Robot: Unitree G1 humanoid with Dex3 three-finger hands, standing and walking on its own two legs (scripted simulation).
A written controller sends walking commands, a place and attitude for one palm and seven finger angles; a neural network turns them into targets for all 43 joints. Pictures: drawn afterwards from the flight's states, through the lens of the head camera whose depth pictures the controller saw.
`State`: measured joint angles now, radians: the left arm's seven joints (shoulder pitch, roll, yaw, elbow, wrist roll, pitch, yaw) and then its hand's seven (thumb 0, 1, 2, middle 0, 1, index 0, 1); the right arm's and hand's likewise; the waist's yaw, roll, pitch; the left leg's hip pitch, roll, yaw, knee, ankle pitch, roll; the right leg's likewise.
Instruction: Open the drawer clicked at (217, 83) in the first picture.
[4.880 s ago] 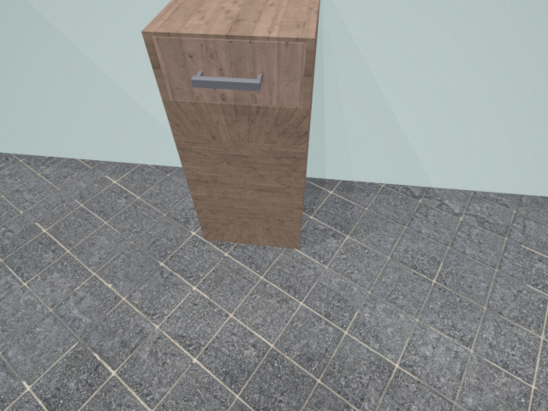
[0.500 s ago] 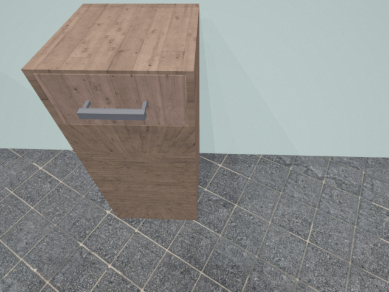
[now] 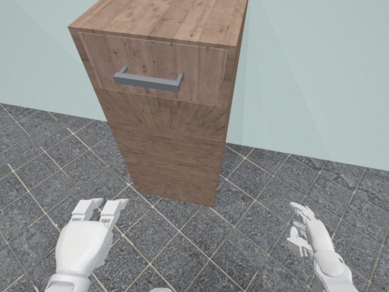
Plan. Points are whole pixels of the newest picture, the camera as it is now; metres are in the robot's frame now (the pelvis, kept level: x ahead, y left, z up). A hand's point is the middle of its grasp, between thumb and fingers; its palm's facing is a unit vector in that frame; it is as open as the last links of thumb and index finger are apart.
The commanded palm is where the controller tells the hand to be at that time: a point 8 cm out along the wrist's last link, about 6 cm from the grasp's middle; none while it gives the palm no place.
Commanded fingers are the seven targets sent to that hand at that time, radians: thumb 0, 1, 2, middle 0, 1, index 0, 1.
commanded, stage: raise the hand with hooked fingers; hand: left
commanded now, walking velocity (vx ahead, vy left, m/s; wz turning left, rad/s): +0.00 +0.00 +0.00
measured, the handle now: (149, 77) +0.59 +0.25 +0.08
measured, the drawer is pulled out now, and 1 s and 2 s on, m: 0.00 0.00 0.00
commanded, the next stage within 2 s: move the hooked fingers above the handle in 1.36 s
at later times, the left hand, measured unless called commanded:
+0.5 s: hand (89, 173) +0.27 +0.25 +0.11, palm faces +0.12 -0.08 -0.99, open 12.2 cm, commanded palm +0.25 +0.25 +0.17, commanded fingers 0.00 -0.34 0.37 -0.29 -1.10 -0.29 -1.10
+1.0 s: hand (72, 111) +0.32 +0.27 +0.21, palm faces +0.11 -0.01 -0.99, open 13.8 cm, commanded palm +0.28 +0.27 +0.25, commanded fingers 0.00 -0.50 0.30 -0.30 -1.20 -0.30 -1.20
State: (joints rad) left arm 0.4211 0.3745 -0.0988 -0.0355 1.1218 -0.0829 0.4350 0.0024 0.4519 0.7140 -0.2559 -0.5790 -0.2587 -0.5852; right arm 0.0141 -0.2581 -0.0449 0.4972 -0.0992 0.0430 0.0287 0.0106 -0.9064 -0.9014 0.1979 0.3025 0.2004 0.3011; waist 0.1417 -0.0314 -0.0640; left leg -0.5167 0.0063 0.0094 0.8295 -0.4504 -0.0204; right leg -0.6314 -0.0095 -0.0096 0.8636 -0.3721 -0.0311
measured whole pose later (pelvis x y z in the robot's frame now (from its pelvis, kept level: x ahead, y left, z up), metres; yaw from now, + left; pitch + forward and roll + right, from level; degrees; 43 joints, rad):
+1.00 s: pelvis +0.01 +0.02 +0.04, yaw +1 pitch -2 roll +0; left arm -0.23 0.58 -0.04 -0.02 0.88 0.04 -0.11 0.00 -0.49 0.31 -0.32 -1.19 -0.32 -1.20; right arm 0.09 -0.25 0.03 0.62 0.01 0.12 -0.01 0.01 -0.90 -0.90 0.20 0.30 0.20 0.30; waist 0.10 0.09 0.01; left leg -0.10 -0.01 -0.01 0.40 -0.26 0.01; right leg -0.20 -0.03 -0.02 0.42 -0.19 0.00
